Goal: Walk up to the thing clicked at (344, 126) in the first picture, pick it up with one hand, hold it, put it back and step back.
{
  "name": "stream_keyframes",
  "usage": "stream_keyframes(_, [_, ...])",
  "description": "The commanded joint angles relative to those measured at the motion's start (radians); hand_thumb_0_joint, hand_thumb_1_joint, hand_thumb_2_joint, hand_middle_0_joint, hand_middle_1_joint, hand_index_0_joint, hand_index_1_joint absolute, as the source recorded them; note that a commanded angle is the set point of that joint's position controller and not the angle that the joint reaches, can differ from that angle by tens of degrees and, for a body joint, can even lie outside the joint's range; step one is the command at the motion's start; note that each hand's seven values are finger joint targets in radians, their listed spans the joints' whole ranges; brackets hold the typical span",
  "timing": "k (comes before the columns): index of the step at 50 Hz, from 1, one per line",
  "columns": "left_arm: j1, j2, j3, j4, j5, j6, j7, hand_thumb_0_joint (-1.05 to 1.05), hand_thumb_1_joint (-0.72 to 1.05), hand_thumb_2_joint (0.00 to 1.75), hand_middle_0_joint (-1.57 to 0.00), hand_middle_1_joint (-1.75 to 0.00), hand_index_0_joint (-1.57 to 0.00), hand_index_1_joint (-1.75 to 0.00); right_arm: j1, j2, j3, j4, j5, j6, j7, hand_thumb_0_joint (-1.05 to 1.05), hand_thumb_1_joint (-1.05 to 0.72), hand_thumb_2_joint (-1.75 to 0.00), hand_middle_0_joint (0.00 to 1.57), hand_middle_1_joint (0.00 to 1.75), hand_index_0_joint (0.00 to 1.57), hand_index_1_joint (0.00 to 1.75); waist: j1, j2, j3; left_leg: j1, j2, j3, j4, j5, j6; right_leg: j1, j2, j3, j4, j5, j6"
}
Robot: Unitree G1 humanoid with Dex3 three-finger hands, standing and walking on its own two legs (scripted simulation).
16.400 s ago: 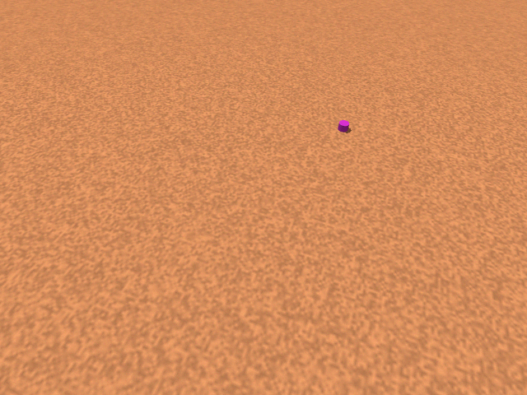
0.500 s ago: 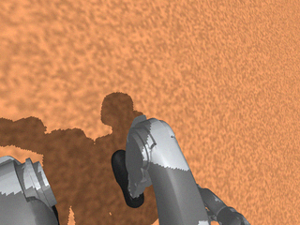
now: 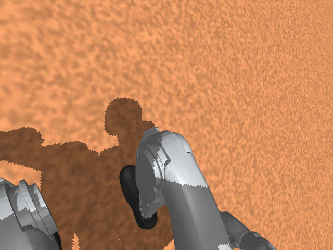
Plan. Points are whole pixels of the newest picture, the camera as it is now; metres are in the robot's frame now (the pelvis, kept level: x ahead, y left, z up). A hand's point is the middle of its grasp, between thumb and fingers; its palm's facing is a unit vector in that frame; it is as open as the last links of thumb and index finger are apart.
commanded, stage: rest palm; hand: left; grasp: from above
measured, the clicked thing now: out of the picture +0.45 +0.40 -0.28
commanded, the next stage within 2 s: close in 0.44 s
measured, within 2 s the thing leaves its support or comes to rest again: neither
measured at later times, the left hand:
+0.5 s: hand out of the picture +0.42 +0.38 -0.25, palm faces -0.44 -0.17 -0.88, open 13.9 cm
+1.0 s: hand out of the picture +0.42 +0.39 -0.25, palm faces -0.47 -0.18 -0.86, open 13.5 cm
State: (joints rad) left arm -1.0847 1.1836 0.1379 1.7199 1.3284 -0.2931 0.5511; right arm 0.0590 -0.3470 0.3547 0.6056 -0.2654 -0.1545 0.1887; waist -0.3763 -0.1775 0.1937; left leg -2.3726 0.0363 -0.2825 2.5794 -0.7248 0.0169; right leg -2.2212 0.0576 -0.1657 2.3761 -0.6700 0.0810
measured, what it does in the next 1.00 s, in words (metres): stands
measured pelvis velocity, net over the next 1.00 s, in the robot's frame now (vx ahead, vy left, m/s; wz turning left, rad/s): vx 0.00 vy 0.00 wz -0.01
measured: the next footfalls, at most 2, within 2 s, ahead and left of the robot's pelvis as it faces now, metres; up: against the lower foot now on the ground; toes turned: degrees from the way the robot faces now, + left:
none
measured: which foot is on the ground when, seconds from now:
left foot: down 0.00-1.00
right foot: down 0.00-1.00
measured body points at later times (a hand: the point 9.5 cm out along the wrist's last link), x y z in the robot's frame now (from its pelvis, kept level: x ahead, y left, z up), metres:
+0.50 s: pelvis +0.00 +0.00 +0.00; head +0.27 +0.16 +0.32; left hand +0.44 +0.39 -0.20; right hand +0.09 -0.25 -0.05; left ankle +0.06 +0.12 -0.27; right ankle +0.12 -0.13 -0.26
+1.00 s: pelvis +0.00 +0.00 +0.00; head +0.28 +0.16 +0.31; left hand +0.45 +0.40 -0.20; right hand +0.09 -0.25 -0.05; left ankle +0.06 +0.12 -0.27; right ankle +0.12 -0.13 -0.26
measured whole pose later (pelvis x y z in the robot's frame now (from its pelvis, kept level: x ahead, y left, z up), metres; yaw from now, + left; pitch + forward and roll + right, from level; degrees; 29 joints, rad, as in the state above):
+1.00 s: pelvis +0.00 +0.00 +0.00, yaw +0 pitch +27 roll -17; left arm -1.08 1.21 0.12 1.70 1.30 -0.31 0.50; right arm 0.04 -0.35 0.38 0.60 -0.26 -0.15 0.18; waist -0.37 -0.19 0.21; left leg -2.36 0.04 -0.29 2.57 -0.73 0.01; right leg -2.20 0.06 -0.18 2.36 -0.67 0.09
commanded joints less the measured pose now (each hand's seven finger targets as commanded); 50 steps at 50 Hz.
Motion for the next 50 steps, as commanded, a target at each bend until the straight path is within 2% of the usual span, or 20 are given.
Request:
stream_keyframes(1, [-0.202, 0.235, -0.005, -0.093, -0.025, 0.003, 0.025, 0.00, -0.56, 0.99, -0.06, -1.01, -0.04, -1.03, 0.169, -0.345, -0.111, 0.010, 0.006, -0.006, -0.012, 0.00, -0.90, -0.90, 0.20, 0.30, 0.20, 0.30, -0.041, 0.592, -0.606, 0.526, 0.031, 0.093, -0.281, 0.254, -0.013, 0.291, 0.033, -0.116, -0.169, 0.261, -0.092])
stream_keyframes(2, [-0.206, 0.268, 0.025, -0.095, -0.033, 0.005, 0.024, 0.00, -0.56, 1.00, -0.06, -1.02, -0.04, -1.03, 0.171, -0.348, -0.108, 0.012, 0.010, -0.005, -0.012, 0.00, -0.90, -0.90, 0.20, 0.30, 0.20, 0.30, -0.031, 0.593, -0.625, 0.540, 0.031, 0.087, -0.284, 0.254, -0.016, 0.295, 0.029, -0.119, -0.169, 0.259, -0.091])
stream_keyframes(7, [-0.183, 0.239, -0.003, -0.094, -0.032, 0.005, 0.004, 0.00, -0.55, 1.00, -0.06, -1.03, -0.05, -1.04, 0.175, -0.347, -0.103, 0.006, 0.009, -0.004, -0.012, 0.00, -0.90, -0.90, 0.20, 0.30, 0.20, 0.30, -0.045, 0.586, -0.615, 0.546, 0.032, 0.091, -0.281, 0.261, -0.014, 0.309, 0.032, -0.116, -0.172, 0.262, -0.091])
stream_keyframes(9, [-0.207, 0.278, 0.021, -0.130, -0.041, -0.007, 0.007, 0.00, -0.55, 1.01, -0.07, -1.02, -0.05, -1.04, 0.166, -0.344, -0.099, 0.009, 0.014, -0.001, -0.015, 0.00, -0.90, -0.90, 0.20, 0.30, 0.20, 0.30, -0.026, 0.607, -0.661, 0.563, 0.034, 0.087, -0.281, 0.285, -0.019, 0.328, 0.032, -0.116, -0.168, 0.279, -0.092])
stream_keyframes(12, [-0.179, 0.237, -0.001, -0.111, -0.044, -0.014, 0.000, 0.00, -0.56, 1.02, -0.07, -1.02, -0.04, -1.04, 0.172, -0.331, -0.086, 0.013, 0.007, 0.000, -0.010, 0.00, -0.90, -0.90, 0.20, 0.30, 0.20, 0.30, -0.046, 0.591, -0.633, 0.556, 0.035, 0.089, -0.263, 0.312, -0.015, 0.333, 0.033, -0.121, -0.167, 0.301, -0.086])
stream_keyframes(14, [-0.199, 0.281, 0.019, -0.145, -0.042, -0.023, 0.009, 0.00, -0.55, 1.03, -0.07, -1.03, -0.05, -1.05, 0.172, -0.341, -0.088, 0.018, 0.008, 0.002, -0.015, 0.00, -0.90, -0.90, 0.20, 0.30, 0.20, 0.30, -0.037, 0.610, -0.659, 0.564, 0.034, 0.096, -0.265, 0.316, -0.014, 0.353, 0.035, -0.118, -0.176, 0.304, -0.087])
stream_keyframes(17, [-0.174, 0.267, 0.015, -0.120, -0.035, -0.026, 0.020, 0.00, -0.53, 1.03, -0.07, -1.04, -0.05, -1.06, 0.163, -0.344, -0.092, 0.018, 0.000, 0.007, -0.016, 0.00, -0.90, -0.90, 0.20, 0.30, 0.20, 0.30, -0.031, 0.600, -0.637, 0.551, 0.036, 0.097, -0.270, 0.298, -0.015, 0.344, 0.040, -0.119, -0.178, 0.286, -0.091])
stream_keyframes(18, [-0.168, 0.248, 0.003, -0.102, -0.032, -0.024, 0.020, 0.00, -0.52, 1.03, -0.07, -1.05, -0.06, -1.06, 0.159, -0.334, -0.085, 0.013, 0.002, 0.002, -0.013, 0.00, -0.90, -0.90, 0.20, 0.30, 0.20, 0.30, -0.041, 0.593, -0.610, 0.537, 0.033, 0.099, -0.263, 0.281, -0.014, 0.323, 0.036, -0.121, -0.171, 0.278, -0.088])
stream_keyframes(21, [-0.230, 0.269, 0.005, -0.174, -0.026, -0.026, 0.032, 0.00, -0.51, 1.07, -0.08, -1.08, -0.07, -1.09, 0.157, -0.349, -0.102, 0.017, 0.005, -0.001, -0.017, 0.00, -0.90, -0.90, 0.20, 0.30, 0.20, 0.30, -0.032, 0.633, -0.642, 0.570, 0.034, 0.099, -0.273, 0.275, -0.018, 0.308, 0.035, -0.120, -0.172, 0.273, -0.093])
stream_keyframes(23, [-0.211, 0.258, -0.002, -0.159, -0.022, -0.021, 0.038, 0.00, -0.49, 1.06, -0.09, -1.08, -0.08, -1.09, 0.158, -0.347, -0.100, 0.014, 0.000, -0.004, -0.014, 0.00, -0.90, -0.90, 0.20, 0.30, 0.20, 0.30, -0.035, 0.628, -0.627, 0.554, 0.035, 0.100, -0.279, 0.260, -0.019, 0.314, 0.039, -0.120, -0.174, 0.263, -0.094])
stream_keyframes(25, [-0.168, 0.244, 0.003, -0.078, -0.020, -0.005, 0.042, 0.00, -0.50, 1.05, -0.08, -1.08, -0.07, -1.09, 0.164, -0.350, -0.099, 0.025, 0.003, -0.007, -0.012, 0.00, -0.90, -0.90, 0.20, 0.30, 0.20, 0.30, -0.044, 0.593, -0.605, 0.547, 0.037, 0.089, -0.281, 0.264, -0.020, 0.301, 0.037, -0.127, -0.167, 0.266, -0.092])
stream_keyframes(28, [-0.191, 0.249, 0.005, -0.072, -0.033, 0.001, 0.039, 0.00, -0.49, 0.98, -0.07, -1.05, -0.07, -1.05, 0.157, -0.348, -0.098, 0.022, 0.009, -0.010, -0.012, 0.00, -0.89, -0.90, 0.20, 0.30, 0.20, 0.30, -0.039, 0.585, -0.604, 0.543, 0.037, 0.078, -0.283, 0.255, -0.020, 0.282, 0.033, -0.129, -0.164, 0.258, -0.091])
stream_keyframes(29, [-0.215, 0.246, -0.010, -0.111, -0.031, 0.001, 0.032, 0.00, -0.48, 0.96, -0.06, -1.05, -0.07, -1.04, 0.154, -0.354, -0.106, 0.016, 0.009, -0.012, -0.013, 0.00, -0.89, -0.90, 0.20, 0.30, 0.20, 0.30, -0.039, 0.602, -0.603, 0.551, 0.037, 0.082, -0.288, 0.250, -0.021, 0.275, 0.032, -0.124, -0.165, 0.252, -0.092])
stream_keyframes(32, [-0.217, 0.275, 0.001, -0.117, -0.035, 0.005, 0.026, 0.00, -0.47, 0.95, -0.07, -1.05, -0.08, -1.04, 0.142, -0.356, -0.099, 0.011, 0.012, -0.009, -0.016, 0.00, -0.89, -0.90, 0.20, 0.30, 0.20, 0.30, -0.030, 0.603, -0.630, 0.549, 0.036, 0.086, -0.281, 0.257, -0.019, 0.301, 0.036, -0.122, -0.169, 0.262, -0.093])
stream_keyframes(35, [-0.225, 0.254, -0.012, -0.133, -0.039, 0.005, 0.011, 0.00, -0.45, 0.93, -0.07, -1.06, -0.09, -1.04, 0.151, -0.354, -0.101, 0.012, 0.011, -0.011, -0.016, 0.00, -0.89, -0.90, 0.20, 0.30, 0.20, 0.30, -0.038, 0.618, -0.626, 0.564, 0.036, 0.088, -0.280, 0.269, -0.021, 0.297, 0.032, -0.118, -0.165, 0.268, -0.093])
stream_keyframes(38, [-0.202, 0.271, -0.002, -0.103, -0.052, 0.000, 0.003, 0.00, -0.45, 0.93, -0.08, -1.05, -0.09, -1.03, 0.141, -0.346, -0.085, 0.014, 0.015, -0.005, -0.020, 0.00, -0.89, -0.90, 0.20, 0.30, 0.20, 0.30, -0.039, 0.587, -0.616, 0.527, 0.035, 0.088, -0.280, 0.258, -0.016, 0.320, 0.034, -0.118, -0.179, 0.261, -0.090])
stream_keyframes(43, [-0.223, 0.272, -0.010, -0.153, -0.042, -0.014, -0.013, 0.00, -0.41, 0.90, -0.08, -1.07, -0.12, -1.03, 0.157, -0.358, -0.094, 0.013, 0.010, 0.003, -0.023, 0.00, -0.89, -0.90, 0.20, 0.30, 0.20, 0.30, -0.045, 0.641, -0.627, 0.591, 0.040, 0.080, -0.289, 0.302, -0.025, 0.306, 0.032, -0.123, -0.171, 0.282, -0.092])
stream_keyframes(47, [-0.186, 0.263, -0.015, -0.130, -0.047, -0.019, -0.017, 0.00, -0.40, 0.90, -0.09, -1.05, -0.11, -1.02, 0.151, -0.338, -0.073, 0.008, 0.008, 0.012, -0.021, 0.00, -0.89, -0.90, 0.20, 0.30, 0.20, 0.30, -0.042, 0.592, -0.634, 0.567, 0.039, 0.084, -0.270, 0.324, -0.016, 0.338, 0.033, -0.121, -0.179, 0.299, -0.087])
stream_keyframes(48, [-0.179, 0.263, -0.011, -0.118, -0.047, -0.021, -0.018, 0.00, -0.39, 0.89, -0.09, -1.06, -0.12, -1.02, 0.152, -0.342, -0.072, 0.005, 0.006, 0.011, -0.020, 0.00, -0.89, -0.90, 0.20, 0.30, 0.20, 0.30, -0.049, 0.587, -0.608, 0.556, 0.036, 0.084, -0.270, 0.308, -0.016, 0.322, 0.032, -0.124, -0.179, 0.287, -0.088])
stream_keyframes(50, [-0.211, 0.302, 0.009, -0.151, -0.041, -0.028, -0.010, 0.00, -0.37, 0.88, -0.10, -1.06, -0.14, -1.02, 0.157, -0.349, -0.077, 0.007, 0.005, 0.014, -0.024, 0.00, -0.89, -0.90, 0.20, 0.30, 0.20, 0.30, -0.037, 0.619, -0.640, 0.583, 0.039, 0.082, -0.279, 0.315, -0.019, 0.330, 0.030, -0.122, -0.180, 0.291, -0.090])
